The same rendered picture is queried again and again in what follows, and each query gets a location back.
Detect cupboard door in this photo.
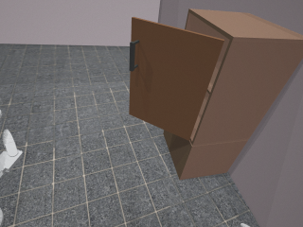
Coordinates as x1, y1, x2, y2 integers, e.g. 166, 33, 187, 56
129, 17, 224, 141

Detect handle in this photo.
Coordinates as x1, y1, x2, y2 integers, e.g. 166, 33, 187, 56
129, 40, 139, 71

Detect left robot hand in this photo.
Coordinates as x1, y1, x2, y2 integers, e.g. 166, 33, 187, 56
0, 98, 23, 178

